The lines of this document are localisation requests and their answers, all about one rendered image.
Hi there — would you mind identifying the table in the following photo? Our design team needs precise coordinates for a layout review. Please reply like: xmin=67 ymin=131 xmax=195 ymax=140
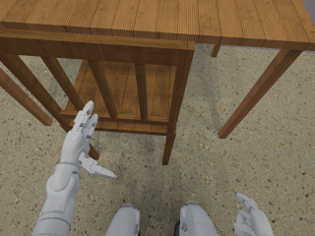
xmin=0 ymin=0 xmax=315 ymax=140

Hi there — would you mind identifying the robot right hand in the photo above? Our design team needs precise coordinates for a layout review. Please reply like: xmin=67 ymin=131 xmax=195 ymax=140
xmin=233 ymin=193 xmax=275 ymax=236

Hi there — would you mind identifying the chair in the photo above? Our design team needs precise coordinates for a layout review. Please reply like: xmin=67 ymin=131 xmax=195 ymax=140
xmin=0 ymin=28 xmax=195 ymax=165

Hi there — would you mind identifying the left robot forearm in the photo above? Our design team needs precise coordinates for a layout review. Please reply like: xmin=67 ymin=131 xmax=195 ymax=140
xmin=31 ymin=163 xmax=82 ymax=236

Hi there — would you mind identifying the left robot thigh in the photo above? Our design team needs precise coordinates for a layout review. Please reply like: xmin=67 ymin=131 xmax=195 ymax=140
xmin=105 ymin=206 xmax=140 ymax=236

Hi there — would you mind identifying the robot left hand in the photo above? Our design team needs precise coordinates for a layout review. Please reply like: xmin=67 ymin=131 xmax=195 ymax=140
xmin=60 ymin=100 xmax=116 ymax=180

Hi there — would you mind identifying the robot right shin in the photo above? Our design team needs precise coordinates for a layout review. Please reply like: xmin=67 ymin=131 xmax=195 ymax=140
xmin=179 ymin=201 xmax=197 ymax=236

